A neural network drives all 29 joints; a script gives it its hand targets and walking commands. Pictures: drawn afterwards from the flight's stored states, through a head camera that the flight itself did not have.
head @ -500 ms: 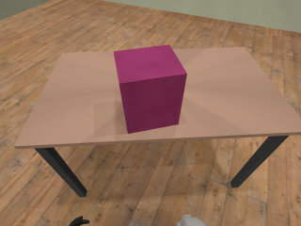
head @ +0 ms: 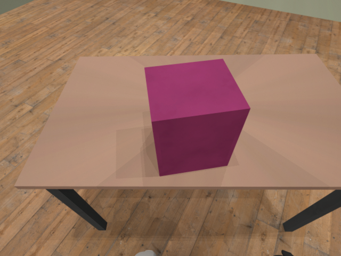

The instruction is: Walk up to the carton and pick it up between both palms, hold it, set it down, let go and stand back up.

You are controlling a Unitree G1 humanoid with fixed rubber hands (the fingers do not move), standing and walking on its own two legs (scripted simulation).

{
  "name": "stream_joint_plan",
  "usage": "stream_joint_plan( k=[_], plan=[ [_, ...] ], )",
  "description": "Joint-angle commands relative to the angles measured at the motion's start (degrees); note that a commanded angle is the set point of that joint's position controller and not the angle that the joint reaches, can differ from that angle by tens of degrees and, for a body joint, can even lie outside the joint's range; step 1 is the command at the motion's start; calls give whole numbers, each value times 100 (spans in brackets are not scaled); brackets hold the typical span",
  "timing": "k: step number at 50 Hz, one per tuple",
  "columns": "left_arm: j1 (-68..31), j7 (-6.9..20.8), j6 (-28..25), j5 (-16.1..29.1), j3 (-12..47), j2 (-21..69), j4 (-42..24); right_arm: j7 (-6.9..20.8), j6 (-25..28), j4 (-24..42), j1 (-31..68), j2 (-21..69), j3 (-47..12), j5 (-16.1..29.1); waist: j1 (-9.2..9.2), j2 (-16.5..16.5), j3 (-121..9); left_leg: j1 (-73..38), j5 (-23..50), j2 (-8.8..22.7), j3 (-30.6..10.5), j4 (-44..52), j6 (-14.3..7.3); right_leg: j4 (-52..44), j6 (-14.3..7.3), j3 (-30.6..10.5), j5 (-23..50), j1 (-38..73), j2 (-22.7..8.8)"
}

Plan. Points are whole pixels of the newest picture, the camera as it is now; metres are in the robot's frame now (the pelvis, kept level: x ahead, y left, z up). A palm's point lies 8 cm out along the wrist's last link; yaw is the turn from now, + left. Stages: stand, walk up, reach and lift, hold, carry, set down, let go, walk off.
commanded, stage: walk up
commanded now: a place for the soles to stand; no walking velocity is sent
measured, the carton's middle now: (189, 120) +0.45 +0.00 +0.04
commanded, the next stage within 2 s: stand in 1.64 s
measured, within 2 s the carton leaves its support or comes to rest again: neither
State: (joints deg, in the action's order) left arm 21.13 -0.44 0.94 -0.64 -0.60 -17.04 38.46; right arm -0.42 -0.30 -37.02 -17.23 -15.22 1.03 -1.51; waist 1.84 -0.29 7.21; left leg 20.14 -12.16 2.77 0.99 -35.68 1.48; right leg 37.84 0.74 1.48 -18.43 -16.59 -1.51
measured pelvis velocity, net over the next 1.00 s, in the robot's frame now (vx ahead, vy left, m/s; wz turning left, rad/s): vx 0.00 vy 0.01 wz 0.05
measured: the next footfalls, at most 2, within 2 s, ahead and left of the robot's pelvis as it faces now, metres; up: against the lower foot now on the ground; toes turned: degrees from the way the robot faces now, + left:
right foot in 0.30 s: +0.01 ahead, -0.11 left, +0.00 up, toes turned +1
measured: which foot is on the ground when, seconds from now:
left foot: down 0.00-1.00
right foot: down 0.00-0.02, up 0.04-0.28, down 0.30-1.00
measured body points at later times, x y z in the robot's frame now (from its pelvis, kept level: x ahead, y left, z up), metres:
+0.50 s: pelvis -0.02 +0.01 +0.01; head -0.02 -0.01 +0.46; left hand +0.05 +0.27 -0.10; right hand +0.05 -0.26 -0.11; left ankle +0.03 +0.14 -0.72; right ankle -0.04 -0.12 -0.72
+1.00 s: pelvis +0.00 +0.01 +0.01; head +0.00 +0.02 +0.46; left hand +0.07 +0.28 -0.11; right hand +0.11 -0.24 -0.09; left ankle +0.03 +0.14 -0.72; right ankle -0.04 -0.12 -0.72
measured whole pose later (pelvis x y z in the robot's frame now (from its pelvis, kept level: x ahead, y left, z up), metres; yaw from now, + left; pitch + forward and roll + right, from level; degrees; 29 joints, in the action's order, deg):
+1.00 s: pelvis +0.00 +0.01 +0.01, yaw +3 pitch +0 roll -1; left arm 18.4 0.5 0.9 -0.4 0.5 -16.8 40.0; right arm 0.0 0.0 -37.6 -18.3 -15.8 0.2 -0.4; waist 0.1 0.3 1.0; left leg 18.7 -13.6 -0.6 -3.4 -32.7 0.5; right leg 31.0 1.5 2.5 -20.0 -10.4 -2.0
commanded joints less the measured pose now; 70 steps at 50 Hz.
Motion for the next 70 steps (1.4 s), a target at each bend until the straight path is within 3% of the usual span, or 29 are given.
stream_joint_plan(
  k=[1,2,3,5,6,8,11,12,14,15,16,17,18,19,20,21,23,25,27,28,29,32,36,39,49,55,57,68,70],
  plan=[
    [494,-19,45,94,5,-270,-507,-127,65,496,-368,-1358,428,-20,-134,-1055,-1372,-1230,1938,1768,-2154,1085,-1155,1404,-36,-44,-1310,-646,91],
    [387,-95,194,11,-93,-452,-421,-133,-7,489,-253,-1394,473,69,-228,-989,-1015,-504,1571,2011,-2243,1296,-1717,2162,-8,-293,-1965,-487,12],
    [218,-118,265,-68,-154,-549,-392,-139,-39,546,-17,-1374,487,96,-200,-1202,-756,-147,1249,2023,-2296,1421,-1950,2418,-7,-338,-1919,-571,-61],
    [-15,-119,254,-39,-225,-709,-399,-135,-36,580,2,-1095,390,56,-284,-1066,-590,-20,1460,1453,-1754,1396,-1657,2417,55,-465,-1690,-653,80],
    [40,-105,242,15,-237,-646,-325,-131,-46,559,37,-1052,368,15,-254,-1160,-575,58,1245,1134,-1456,1382,-1440,2296,98,-439,-1501,-535,136],
    [43,-61,194,41,-238,-496,-274,-122,-86,505,102,-964,346,-24,-250,-1018,-620,-187,444,838,-1252,1328,-1209,1746,168,-285,-1278,-662,172],
    [7,4,92,36,-257,-401,-271,-88,-139,459,37,-911,368,-9,-347,-1144,-835,-588,-917,657,-1222,1325,-1139,607,210,43,-1259,-523,235],
    [39,19,56,37,-261,-359,-266,-77,-146,438,47,-936,387,-13,-294,-1007,-974,-674,-1078,697,-1232,1193,-1115,64,176,124,-927,-301,251],
    [241,38,-19,-5,-315,-380,-250,-26,-185,411,84,-1038,381,48,-129,-788,-1037,-245,-1451,723,-1233,1036,-853,-1162,-5,239,-103,520,314],
    [313,34,-24,-46,-351,-475,-241,0,-195,391,-23,-947,359,82,-108,-552,-937,121,-1794,688,-1212,994,-634,-1394,-149,-1,-115,738,237],
    [263,32,-35,-106,-395,-687,-261,26,-190,412,-175,-780,322,126,-99,-35,-905,611,-2106,519,-1003,621,-328,-1658,-415,-943,-875,775,-307],
    [-133,33,-20,-79,-463,-998,-329,35,-181,499,-209,-497,247,199,-181,877,-513,910,-1933,-106,-261,-218,13,-2263,-838,-2237,-2439,41,-1181],
    [-557,21,-17,-15,-513,-1158,-374,-8,-208,469,25,-618,323,83,-114,1029,13,167,-1748,-210,-188,-1077,-44,-2659,-1206,-2492,-3297,-1465,-1656],
    [-1042,27,-65,-15,-394,-876,-431,15,-197,396,-103,-663,350,36,-436,998,379,-248,-1237,-53,-388,-1040,-137,-2594,-1121,-2144,-2810,-1900,-1512],
    [-1090,39,-107,2,-281,-610,-464,54,-130,347,-141,-742,356,79,-498,793,475,-208,-901,-152,-346,-552,-159,-2452,-841,-1501,-1942,-1586,-1042],
    [-1002,38,-143,-20,-232,-596,-461,71,-50,306,-169,-736,330,124,-489,799,459,42,-531,-168,-271,-59,-157,-2200,-649,-1183,-812,-982,-811],
    [-709,80,-164,30,-268,-806,-403,50,117,307,-205,-659,249,45,-345,816,-59,-413,206,-101,-155,619,-127,-1632,-526,-893,401,-469,-729],
    [-363,123,-139,61,-253,-740,-311,12,188,326,-237,-707,239,-10,-202,725,-630,-904,322,24,-513,823,-195,-1288,-431,-707,377,-200,-580],
    [-48,127,-127,125,-191,-550,-299,-17,192,328,-140,-942,282,49,-56,382,-821,-748,170,395,-1122,898,-403,-1218,-297,-529,-41,-36,-333],
    [21,110,-105,79,-178,-498,-274,-1,166,283,-151,-977,277,108,2,186,-761,-402,-259,356,-1082,982,-439,-1286,-305,-540,-205,229,-309],
    [-13,100,-93,39,-187,-567,-271,14,147,263,-235,-881,246,131,-69,70,-766,-317,-578,261,-986,1068,-391,-1270,-323,-585,-295,284,-348],
    [-101,98,-93,13,-187,-573,-277,3,133,258,-303,-874,206,113,-94,-311,-602,-64,-896,248,-1072,1287,-381,-1164,-302,-503,-223,318,-322],
    [-194,78,-137,8,-154,-647,-269,23,153,258,-358,-799,176,125,-142,-165,-557,-207,-178,197,-1010,1091,-382,-1228,-290,-466,83,233,-399],
    [-203,64,-149,6,-127,-636,-249,22,166,299,-398,-795,170,106,-181,-249,-642,-439,509,195,-980,929,-416,-1175,-268,-433,440,232,-420],
    [-199,54,-119,23,-115,-707,-247,11,126,386,-263,-819,169,120,-213,23,-791,-577,1142,115,-977,631,-430,-1231,-271,-268,702,364,-468],
    [-192,70,-85,59,-101,-672,-272,-15,102,396,-113,-827,173,105,-182,142,-654,-613,951,48,-1012,625,-403,-1296,-297,-198,396,180,-496],
    [-169,69,-84,47,-114,-700,-261,-12,115,377,-121,-838,178,106,-166,-23,-722,-565,1092,42,-1037,655,-408,-1225,-277,-148,493,298,-507],
    [-73,53,-63,27,-136,-728,-258,-12,109,345,-109,-845,202,103,-136,-28,-718,-423,658,-10,-1278,712,-403,-1261,-311,-29,103,402,-523],
    [-142,46,-62,55,-146,-792,-292,-11,104,401,39,-936,228,109,-126,-98,-841,-419,1269,-7,-1278,603,-417,-1121,-266,-17,551,530,-550]
  ],
)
